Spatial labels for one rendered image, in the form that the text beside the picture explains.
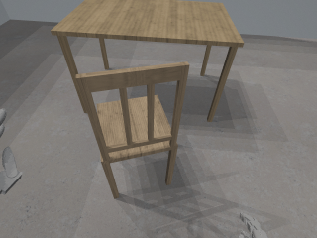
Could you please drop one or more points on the robot right hand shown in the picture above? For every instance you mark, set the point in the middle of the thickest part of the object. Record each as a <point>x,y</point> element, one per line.
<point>253,226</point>

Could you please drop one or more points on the robot left hand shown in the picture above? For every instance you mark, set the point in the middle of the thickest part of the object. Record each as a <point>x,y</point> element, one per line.
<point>10,175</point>

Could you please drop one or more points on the table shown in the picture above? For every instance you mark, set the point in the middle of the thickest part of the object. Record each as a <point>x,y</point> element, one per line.
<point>164,21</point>

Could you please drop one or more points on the chair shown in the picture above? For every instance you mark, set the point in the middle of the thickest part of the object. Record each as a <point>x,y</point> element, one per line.
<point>135,127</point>

